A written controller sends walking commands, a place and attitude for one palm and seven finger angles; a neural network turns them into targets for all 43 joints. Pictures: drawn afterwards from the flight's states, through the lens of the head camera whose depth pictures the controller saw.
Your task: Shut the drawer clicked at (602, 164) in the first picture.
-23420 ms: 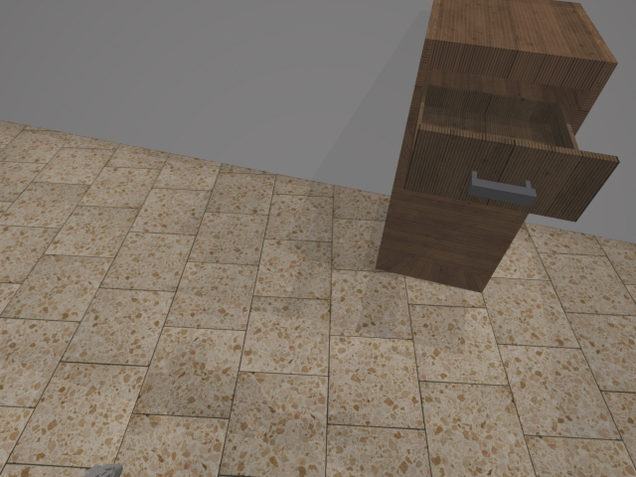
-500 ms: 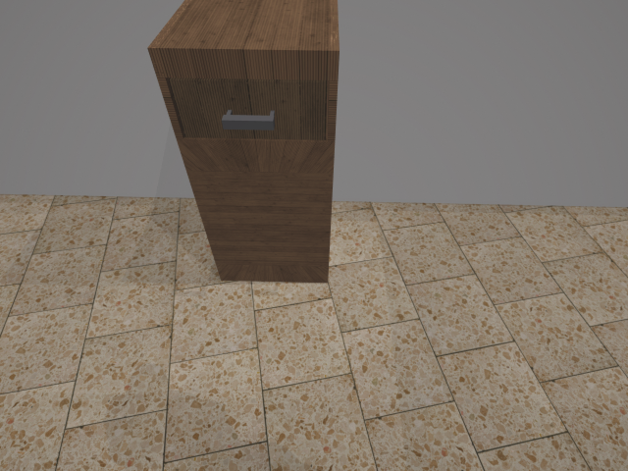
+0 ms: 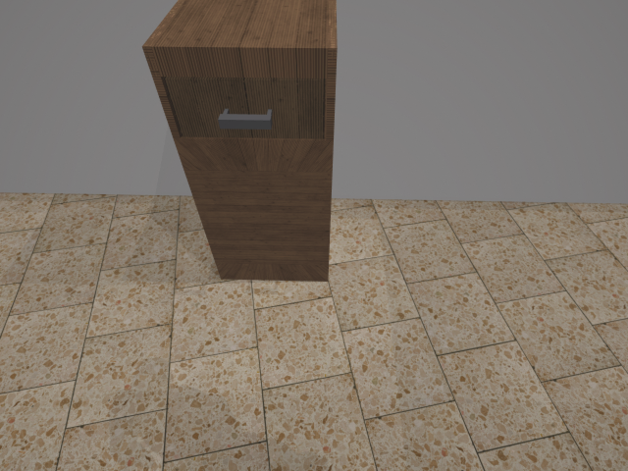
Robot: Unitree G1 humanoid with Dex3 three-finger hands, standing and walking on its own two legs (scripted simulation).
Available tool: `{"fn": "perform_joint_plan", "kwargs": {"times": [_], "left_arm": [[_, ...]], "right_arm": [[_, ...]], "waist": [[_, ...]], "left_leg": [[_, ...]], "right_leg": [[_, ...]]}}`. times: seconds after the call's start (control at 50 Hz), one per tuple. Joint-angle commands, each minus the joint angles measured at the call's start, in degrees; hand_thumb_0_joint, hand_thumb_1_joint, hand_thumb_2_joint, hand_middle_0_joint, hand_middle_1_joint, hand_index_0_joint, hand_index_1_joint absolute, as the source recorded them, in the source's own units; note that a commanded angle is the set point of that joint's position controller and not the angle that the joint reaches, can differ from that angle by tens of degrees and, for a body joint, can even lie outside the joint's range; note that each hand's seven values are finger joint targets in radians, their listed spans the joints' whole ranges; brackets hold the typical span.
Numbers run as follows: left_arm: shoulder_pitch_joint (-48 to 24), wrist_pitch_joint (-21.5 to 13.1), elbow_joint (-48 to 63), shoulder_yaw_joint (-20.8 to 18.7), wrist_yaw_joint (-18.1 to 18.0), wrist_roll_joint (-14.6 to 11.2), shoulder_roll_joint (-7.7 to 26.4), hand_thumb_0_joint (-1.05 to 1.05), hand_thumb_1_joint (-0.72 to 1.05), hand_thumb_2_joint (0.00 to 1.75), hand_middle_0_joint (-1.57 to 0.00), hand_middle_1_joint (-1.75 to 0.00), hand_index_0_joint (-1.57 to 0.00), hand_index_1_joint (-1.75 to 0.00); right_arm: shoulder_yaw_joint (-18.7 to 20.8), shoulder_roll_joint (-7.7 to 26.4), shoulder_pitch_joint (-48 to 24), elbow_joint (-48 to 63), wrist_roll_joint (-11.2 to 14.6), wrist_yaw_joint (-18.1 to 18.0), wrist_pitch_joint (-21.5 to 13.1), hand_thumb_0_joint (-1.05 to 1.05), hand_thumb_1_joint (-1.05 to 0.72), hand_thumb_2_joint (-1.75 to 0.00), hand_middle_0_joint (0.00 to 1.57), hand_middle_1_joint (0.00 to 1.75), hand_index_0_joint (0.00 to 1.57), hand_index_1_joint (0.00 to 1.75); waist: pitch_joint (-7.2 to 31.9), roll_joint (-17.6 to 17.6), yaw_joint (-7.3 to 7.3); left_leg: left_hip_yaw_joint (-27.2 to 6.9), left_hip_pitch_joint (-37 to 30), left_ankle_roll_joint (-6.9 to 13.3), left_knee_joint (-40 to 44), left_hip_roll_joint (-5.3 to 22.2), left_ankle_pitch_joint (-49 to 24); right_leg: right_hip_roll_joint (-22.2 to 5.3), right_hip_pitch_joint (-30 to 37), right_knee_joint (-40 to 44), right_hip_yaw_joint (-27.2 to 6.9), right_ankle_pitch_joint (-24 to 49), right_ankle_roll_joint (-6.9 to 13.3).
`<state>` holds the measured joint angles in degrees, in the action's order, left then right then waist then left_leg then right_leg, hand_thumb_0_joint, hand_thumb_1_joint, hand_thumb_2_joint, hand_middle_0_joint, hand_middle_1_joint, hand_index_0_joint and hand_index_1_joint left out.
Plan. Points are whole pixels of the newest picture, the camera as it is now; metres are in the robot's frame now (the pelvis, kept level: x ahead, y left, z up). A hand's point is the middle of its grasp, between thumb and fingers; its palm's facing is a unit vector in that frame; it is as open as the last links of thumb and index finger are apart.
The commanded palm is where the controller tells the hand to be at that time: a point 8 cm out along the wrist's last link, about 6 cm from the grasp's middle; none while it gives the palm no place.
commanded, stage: look to check the result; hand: left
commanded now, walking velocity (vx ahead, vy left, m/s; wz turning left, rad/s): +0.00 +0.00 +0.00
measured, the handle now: (246, 116) +0.87 +0.22 -0.03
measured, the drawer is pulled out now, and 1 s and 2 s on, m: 0.00 0.00 0.00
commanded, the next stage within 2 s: stand and wait in 0.10 s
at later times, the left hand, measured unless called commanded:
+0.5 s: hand out of the picture +0.06 +0.22 -0.16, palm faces +0.01 -0.96 -0.29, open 7.4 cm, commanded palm none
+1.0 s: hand out of the picture +0.08 +0.23 -0.16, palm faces +0.00 -0.95 -0.31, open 7.4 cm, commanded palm none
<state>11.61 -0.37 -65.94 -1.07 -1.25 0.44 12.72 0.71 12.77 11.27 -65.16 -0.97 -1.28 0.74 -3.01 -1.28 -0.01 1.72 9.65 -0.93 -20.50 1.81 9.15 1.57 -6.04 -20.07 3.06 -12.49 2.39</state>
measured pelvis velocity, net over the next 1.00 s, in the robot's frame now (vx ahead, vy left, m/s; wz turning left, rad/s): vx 0.02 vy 0.00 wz -0.01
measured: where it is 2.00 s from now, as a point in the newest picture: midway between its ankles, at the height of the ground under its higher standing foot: outside the picture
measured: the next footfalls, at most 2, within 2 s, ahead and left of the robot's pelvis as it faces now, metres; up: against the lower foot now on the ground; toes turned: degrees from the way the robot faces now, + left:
none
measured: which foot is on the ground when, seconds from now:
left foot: down 0.00-1.00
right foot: down 0.00-1.00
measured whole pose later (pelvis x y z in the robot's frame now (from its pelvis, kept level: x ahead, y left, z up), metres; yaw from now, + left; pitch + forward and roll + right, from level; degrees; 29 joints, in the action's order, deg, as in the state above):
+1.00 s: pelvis +0.02 +0.00 +0.00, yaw -1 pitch -1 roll +0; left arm 8.9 -0.9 -65.2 -1.2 -1.0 0.5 15.5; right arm 0.7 15.8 8.9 -64.9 -0.8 -1.1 0.4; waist -2.4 -0.8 -0.3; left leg 2.5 6.9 -1.2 -17.7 1.9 9.5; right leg 1.8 -3.5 -17.0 2.2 -12.5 2.4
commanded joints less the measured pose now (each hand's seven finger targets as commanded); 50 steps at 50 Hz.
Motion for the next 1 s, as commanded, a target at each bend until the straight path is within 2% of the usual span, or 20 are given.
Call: {"fn": "perform_joint_plan", "kwargs": {"times": [0.0, 0.08, 0.12, 0.42, 0.48, 0.56, 0.76, 0.88, 0.98], "left_arm": [[0.24, -1.15, 2.17, -1.41, -0.34, 0.06, 9.58, 0.00, 0.90, 0.90, -0.20, -0.30, -0.20, -0.30], [-0.42, -1.15, 2.31, -1.44, -0.33, 0.10, 9.89, 0.00, 0.90, 0.90, -0.20, -0.30, -0.20, -0.30], [-0.47, -1.20, 2.36, -1.51, -0.29, 0.07, 10.08, 0.00, 0.90, 0.90, -0.20, -0.30, -0.20, -0.30], [-1.89, -1.52, 2.91, -1.82, -0.35, 0.06, 11.51, 0.00, 0.90, 0.90, -0.20, -0.30, -0.20, -0.30], [-2.37, -1.46, 2.99, -1.78, -0.32, 0.08, 11.82, 0.00, 0.90, 0.90, -0.20, -0.30, -0.20, -0.30], [-2.15, -1.56, 2.99, -1.85, -0.30, 0.11, 12.11, 0.00, 0.90, 0.90, -0.20, -0.30, -0.20, -0.30], [-2.60, -1.76, 3.19, -1.96, -0.33, 0.12, 13.21, 0.00, 0.90, 0.90, -0.20, -0.30, -0.20, -0.30], [-3.12, -1.64, 3.14, -1.89, -0.23, 0.11, 13.36, 0.00, 0.90, 0.90, -0.20, -0.30, -0.20, -0.30], [-3.38, -1.81, 3.28, -1.91, -0.27, 0.04, 13.86, 0.00, 0.90, 0.90, -0.20, -0.30, -0.20, -0.30]], "right_arm": [[1.35, 7.72, 0.97, 1.85, -0.07, -0.47, -1.04, 0.00, -0.90, -0.90, 0.20, 0.30, 0.20, 0.30], [1.38, 8.06, 0.53, 1.83, -0.06, -0.45, -0.98, 0.00, -0.90, -0.90, 0.20, 0.30, 0.20, 0.30], [1.42, 8.28, 0.46, 1.85, -0.07, -0.42, -1.11, 0.00, -0.90, -0.90, 0.20, 0.30, 0.20, 0.30], [1.56, 9.94, -0.81, 2.19, 0.00, -0.51, -1.46, 0.00, -0.90, -0.90, 0.20, 0.30, 0.20, 0.30], [1.52, 10.07, -1.17, 2.18, -0.01, -0.45, -1.35, 0.00, -0.90, -0.90, 0.20, 0.30, 0.20, 0.30], [1.60, 10.66, -1.61, 2.39, 0.09, -0.45, -1.38, 0.00, -0.90, -0.90, 0.20, 0.30, 0.20, 0.30], [1.69, 11.82, -2.21, 2.71, 0.12, -0.46, -1.58, 0.00, -0.90, -0.90, 0.20, 0.30, 0.20, 0.30], [1.64, 11.92, -2.57, 2.59, 0.11, -0.40, -1.48, 0.00, -0.90, -0.90, 0.20, 0.30, 0.20, 0.30], [1.67, 12.52, -2.57, 2.64, 0.09, -0.40, -1.57, 0.00, -0.90, -0.90, 0.20, 0.30, 0.20, 0.30]], "waist": [[0.97, 0.72, -0.30], [0.22, 0.47, -0.41], [1.30, 0.50, -0.33], [3.03, 1.17, -0.29], [1.80, 0.10, -0.40], [2.55, 1.51, -0.32], [3.62, 0.92, -0.40], [2.09, 1.04, -0.48], [3.44, 1.09, -0.53]], "left_leg": [[-4.74, -3.01, 2.04, 2.21, 4.73, -5.66], [-4.80, -2.77, 1.99, 2.52, 4.77, -4.93], [-4.88, -3.17, 2.00, 2.64, 4.81, -5.19], [-4.69, -4.70, 1.99, 2.79, 5.26, -9.12], [-4.61, -4.31, 1.89, 3.06, 5.27, -8.43], [-4.70, -5.26, 1.98, 2.96, 5.34, -8.78], [-4.52, -6.28, 1.93, 3.03, 5.53, -10.51], [-4.57, -5.72, 1.86, 3.76, 5.57, -8.60], [-4.49, -6.28, 1.87, 3.56, 5.67, -9.55]], "right_leg": [[-8.15, -3.95, 5.01, -6.31, 6.19, 0.56], [-8.13, -4.33, 5.45, -6.63, 5.25, 0.57], [-8.20, -3.63, 5.35, -6.58, 5.46, 0.57], [-8.58, -1.30, 4.82, -6.33, 12.24, 0.39], [-8.53, -1.92, 5.16, -6.35, 11.07, 0.40], [-8.49, -1.88, 5.43, -6.62, 11.77, 0.25], [-8.68, -0.85, 5.36, -6.83, 14.55, 0.25], [-8.67, -1.54, 6.13, -6.96, 12.07, 0.20], [-8.79, -0.55, 5.95, -7.04, 13.88, 0.22]]}}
